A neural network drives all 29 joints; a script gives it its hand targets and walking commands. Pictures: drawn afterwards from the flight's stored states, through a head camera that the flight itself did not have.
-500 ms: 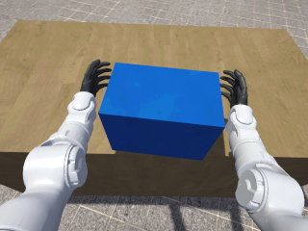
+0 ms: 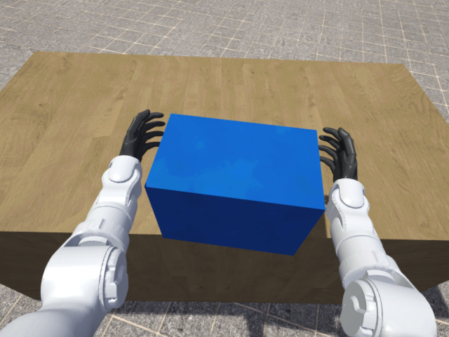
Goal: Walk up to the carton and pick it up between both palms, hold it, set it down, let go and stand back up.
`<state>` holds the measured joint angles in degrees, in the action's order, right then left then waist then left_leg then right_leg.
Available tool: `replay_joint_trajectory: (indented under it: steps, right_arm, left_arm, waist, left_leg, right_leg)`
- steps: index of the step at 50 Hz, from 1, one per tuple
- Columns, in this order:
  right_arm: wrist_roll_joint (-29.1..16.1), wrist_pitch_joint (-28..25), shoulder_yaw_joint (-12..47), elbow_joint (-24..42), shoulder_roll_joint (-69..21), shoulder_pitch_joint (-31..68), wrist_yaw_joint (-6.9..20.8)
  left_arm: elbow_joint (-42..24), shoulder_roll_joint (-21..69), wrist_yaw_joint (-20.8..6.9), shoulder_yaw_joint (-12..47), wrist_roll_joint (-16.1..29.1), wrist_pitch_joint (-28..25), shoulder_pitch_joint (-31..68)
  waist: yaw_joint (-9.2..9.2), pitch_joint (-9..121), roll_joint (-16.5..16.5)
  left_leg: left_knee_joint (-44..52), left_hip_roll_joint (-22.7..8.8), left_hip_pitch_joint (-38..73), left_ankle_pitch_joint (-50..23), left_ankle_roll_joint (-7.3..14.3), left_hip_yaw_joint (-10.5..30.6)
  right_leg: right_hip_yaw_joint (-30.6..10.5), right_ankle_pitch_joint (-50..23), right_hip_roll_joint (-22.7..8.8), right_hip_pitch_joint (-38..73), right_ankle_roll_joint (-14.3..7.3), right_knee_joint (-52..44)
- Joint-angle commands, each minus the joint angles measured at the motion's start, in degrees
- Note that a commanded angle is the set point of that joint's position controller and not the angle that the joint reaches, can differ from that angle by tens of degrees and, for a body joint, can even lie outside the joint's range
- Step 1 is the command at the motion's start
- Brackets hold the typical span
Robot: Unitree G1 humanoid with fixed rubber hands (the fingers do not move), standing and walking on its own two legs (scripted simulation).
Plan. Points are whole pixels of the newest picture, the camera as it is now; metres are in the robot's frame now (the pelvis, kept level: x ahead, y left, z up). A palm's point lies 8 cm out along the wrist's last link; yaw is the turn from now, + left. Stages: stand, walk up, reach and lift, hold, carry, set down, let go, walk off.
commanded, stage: reach and lift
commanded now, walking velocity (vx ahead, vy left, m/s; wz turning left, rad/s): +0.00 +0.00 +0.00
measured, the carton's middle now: (234, 187) +0.43 +0.00 -0.01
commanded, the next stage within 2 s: none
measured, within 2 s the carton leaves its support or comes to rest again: leaves its support in 0.04 s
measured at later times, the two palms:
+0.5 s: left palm (103, 132) +0.40 +0.22 +0.16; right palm (345, 156) +0.39 -0.16 +0.14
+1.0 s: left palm (103, 127) +0.37 +0.20 +0.20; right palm (375, 151) +0.37 -0.19 +0.18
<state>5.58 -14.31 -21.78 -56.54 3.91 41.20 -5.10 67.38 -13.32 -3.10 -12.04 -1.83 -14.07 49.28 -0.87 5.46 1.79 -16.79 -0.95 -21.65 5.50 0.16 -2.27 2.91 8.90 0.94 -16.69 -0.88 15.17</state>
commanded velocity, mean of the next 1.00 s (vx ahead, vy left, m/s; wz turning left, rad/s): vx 0.00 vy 0.00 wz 0.00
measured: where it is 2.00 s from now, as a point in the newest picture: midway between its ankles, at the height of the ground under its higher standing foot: outside the picture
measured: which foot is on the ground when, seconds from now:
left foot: down 0.00-1.00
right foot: down 0.00-1.00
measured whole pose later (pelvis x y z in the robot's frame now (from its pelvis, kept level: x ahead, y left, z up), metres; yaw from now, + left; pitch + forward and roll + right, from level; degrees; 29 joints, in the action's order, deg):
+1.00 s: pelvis -0.01 +0.00 +0.00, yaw +0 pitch -4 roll +0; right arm -2.3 8.8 -11.8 -39.8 7.3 40.1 -4.9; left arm 23.8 -5.4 -6.6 -21.2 -13.1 23.9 41.4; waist -1.1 0.9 2.8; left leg -14.5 -0.5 -4.5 5.5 0.7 -2.8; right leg 2.5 9.6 0.5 -0.4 -0.6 14.4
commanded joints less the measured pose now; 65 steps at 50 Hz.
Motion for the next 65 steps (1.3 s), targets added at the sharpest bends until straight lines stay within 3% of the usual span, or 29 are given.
replay_joint_trajectory:
  steps: [1, 5, 8, 9, 10, 11, 13, 15, 16, 17, 19, 20, 21, 23, 28, 29, 35, 41, 46, 52, 57, 61, 65]
  right_arm:
    - [-0.47, 0.67, 23.82, 12.13, -30.02, 34.29, 10.11]
    - [-1.61, 3.02, 25.44, 15.49, -30.85, 36.50, 10.40]
    - [-1.25, 5.73, 23.90, 13.43, -29.68, 35.77, 10.36]
    - [-0.84, 4.92, 23.29, 16.49, -29.96, 38.06, 10.36]
    - [-1.45, 7.58, 23.42, 11.58, -29.48, 33.40, 10.18]
    - [-1.15, 7.71, 22.09, 13.83, -28.80, 34.88, 10.14]
    - [-1.04, 10.01, 20.67, 11.92, -27.62, 32.67, 9.86]
    - [-0.75, 9.77, 19.69, 16.35, -26.43, 34.55, 9.51]
    - [-0.89, 12.07, 18.89, 11.97, -26.05, 31.27, 9.35]
    - [-0.07, 11.42, 17.16, 15.71, -24.80, 33.85, 9.29]
    - [-0.37, 12.71, 16.11, 14.01, -23.42, 31.81, 9.31]
    - [-0.59, 12.18, 15.58, 17.49, -22.37, 33.30, 9.29]
    - [-0.36, 12.79, 14.69, 15.65, -21.78, 32.62, 9.29]
    - [-0.03, 11.43, 13.50, 17.91, -20.49, 34.34, 9.54]
    - [-3.45, 11.03, 15.76, 20.07, -17.68, 32.35, 10.27]
    - [-3.99, 10.18, 16.68, 23.39, -17.80, 34.06, 10.34]
    - [-7.78, 12.74, 23.81, 29.18, -19.87, 34.59, 10.70]
    - [-9.51, 16.26, 28.35, 32.98, -22.08, 37.47, 9.79]
    - [-10.22, 18.82, 28.30, 32.80, -20.94, 35.80, 8.58]
    - [-11.19, 21.20, 25.54, 30.62, -17.47, 32.78, 7.61]
    - [-13.31, 21.67, 25.66, 34.50, -15.03, 33.57, 7.55]
    - [-14.13, 22.38, 25.12, 36.62, -13.45, 35.65, 8.74]
    - [-14.41, 23.49, 25.54, 37.10, -13.01, 37.69, 10.41]
  left_arm:
    - [-15.85, 30.47, -6.09, 14.72, 1.20, -2.65, 36.65]
    - [-16.16, 29.36, -6.44, 13.05, 1.43, -0.68, 36.62]
    - [-13.28, 27.05, -7.27, 9.22, 0.14, 1.72, 35.46]
    - [-17.17, 28.09, -7.38, 10.02, 1.19, 1.52, 38.50]
    - [-12.97, 26.21, -7.49, 8.36, -0.49, 3.93, 33.20]
    - [-16.20, 26.98, -7.84, 8.05, -0.47, 4.80, 34.86]
    - [-16.38, 25.77, -8.37, 6.12, -2.16, 8.05, 32.62]
    - [-22.72, 28.20, -8.47, 7.31, -2.12, 10.17, 33.72]
    - [-19.45, 26.61, -8.69, 5.32, -4.19, 12.92, 30.11]
    - [-24.40, 28.46, -8.90, 5.98, -3.84, 13.76, 32.70]
    - [-24.87, 28.67, -8.60, 5.62, -5.92, 17.58, 28.96]
    - [-29.92, 30.61, -8.48, 7.12, -5.52, 18.76, 29.84]
    - [-29.96, 30.52, -8.26, 7.21, -6.46, 20.61, 28.77]
    - [-33.91, 33.27, -7.84, 9.28, -6.71, 22.37, 28.89]
    - [-40.44, 35.04, -6.08, 13.96, -6.65, 26.52, 22.13]
    - [-43.68, 36.22, -5.76, 15.36, -5.87, 26.38, 23.17]
    - [-46.59, 33.36, -5.45, 15.87, -4.33, 29.01, 20.12]
    - [-47.17, 29.43, -7.36, 11.14, -5.11, 32.57, 20.94]
    - [-48.14, 28.21, -9.95, 7.44, -7.38, 37.14, 19.19]
    - [-51.84, 28.04, -11.85, 7.46, -8.95, 42.49, 17.59]
    - [-58.92, 29.37, -11.36, 12.09, -6.88, 45.01, 17.93]
    - [-61.17, 30.05, -9.77, 14.75, -5.51, 46.45, 18.40]
    - [-61.17, 29.98, -8.24, 15.23, -4.81, 47.95, 18.57]
  waist:
    - [0.86, 38.17, -4.79]
    - [2.31, 35.29, -1.47]
    - [2.91, 28.46, 0.85]
    - [2.46, 31.93, 1.82]
    - [2.81, 24.57, 1.17]
    - [2.47, 25.92, 2.15]
    - [2.13, 20.25, 2.17]
    - [1.35, 23.55, 1.45]
    - [1.62, 16.47, 0.49]
    - [0.63, 19.80, 0.75]
    - [0.85, 15.78, -1.81]
    - [0.05, 19.45, -2.45]
    - [-0.01, 17.35, -3.82]
    - [-0.63, 19.92, -6.21]
    - [-1.46, 22.28, -9.05]
    - [-1.54, 25.40, -9.06]
    - [-0.16, 25.27, -3.33]
    - [2.23, 21.91, 2.92]
    - [1.43, 16.52, 4.09]
    - [-2.11, 11.28, -0.19]
    - [-4.70, 14.53, -4.28]
    - [-5.09, 14.27, -6.81]
    - [-3.86, 16.19, -5.49]
  left_leg:
    - [-4.70, 0.06, 20.55, -21.00, -1.97, -0.99]
    - [-2.40, 0.65, 15.20, -14.28, -0.15, -1.29]
    - [0.08, 1.02, 14.31, -7.63, 1.24, -1.49]
    - [0.02, 0.93, 15.40, -8.91, 1.02, -1.78]
    - [0.34, 1.05, 16.52, -8.01, 1.36, -1.64]
    - [0.66, 0.83, 17.61, -8.33, 1.28, -1.63]
    - [1.29, 0.89, 20.10, -7.82, 1.26, -1.68]
    - [0.45, 0.45, 24.06, -12.88, 0.02, -1.87]
    - [0.98, 0.76, 25.13, -10.78, 0.31, -1.85]
    - [0.95, 0.45, 26.86, -11.80, -0.30, -1.96]
    - [0.48, 0.21, 30.86, -14.11, -1.26, -1.81]
    - [-0.23, -0.20, 33.13, -16.67, -2.08, -1.81]
    - [-0.20, -0.32, 34.01, -15.97, -2.53, -1.83]
    - [-0.87, -0.86, 35.62, -18.84, -3.80, -1.66]
    - [-3.32, -1.13, 40.33, -24.54, -5.36, -0.58]
    - [-4.05, -1.13, 40.18, -26.03, -5.69, -0.43]
    - [-3.41, 0.51, 35.17, -20.89, -2.35, -0.44]
    - [-0.03, 2.35, 26.41, -10.18, 1.58, -1.63]
    - [1.46, 2.82, 25.91, -8.03, 2.43, -2.33]
    - [0.39, 2.53, 30.06, -10.30, 0.49, -2.14]
    - [-2.28, 1.94, 33.80, -15.17, -1.91, -1.18]
    - [-1.36, 0.85, 32.87, -11.37, -2.55, -0.11]
    - [-0.18, 0.26, 31.87, -6.38, -1.58, 0.60]
  right_leg:
    - [-0.09, -24.63, -2.02, 10.56, 2.48, 2.97]
    - [-1.06, -23.26, -2.60, 14.87, 3.39, 3.47]
    - [-1.49, -17.07, -3.07, 14.64, 3.54, 2.13]
    - [-1.07, -17.02, -2.73, 15.03, 3.83, 2.29]
    - [-1.48, -15.14, -2.82, 14.73, 3.44, 1.12]
    - [-0.98, -13.21, -2.41, 14.05, 3.67, 0.65]
    - [-0.88, -10.59, -2.27, 13.07, 3.32, -0.81]
    - [0.50, -11.88, -1.14, 12.66, 3.21, -0.93]
    - [0.19, -8.02, -1.30, 11.49, 2.85, -2.47]
    - [1.18, -7.04, -0.81, 10.72, 2.74, -2.58]
    - [1.67, -5.01, -0.30, 8.61, 2.02, -3.92]
    - [2.47, -5.53, 0.33, 8.65, 2.03, -3.66]
    - [2.57, -3.25, 0.34, 7.52, 1.56, -4.51]
    - [3.66, -3.46, 0.91, 6.85, 1.25, -4.62]
    - [4.06, -5.99, 1.61, 7.05, 0.63, -4.62]
    - [4.32, -7.35, 1.99, 7.42, 0.82, -4.01]
    - [2.63, -10.33, 0.91, 9.84, 2.27, -2.85]
    - [0.59, -13.91, -0.83, 16.97, 4.42, -1.18]
    - [0.00, -16.47, -1.56, 20.08, 5.10, -1.29]
    - [1.68, -14.20, -0.97, 17.47, 4.03, -2.26]
    - [3.34, -11.66, 0.33, 14.84, 2.73, -2.33]
    - [4.08, -4.22, 1.12, 11.79, 1.41, -2.80]
    - [3.83, -1.39, 1.27, 10.43, 1.08, -2.57]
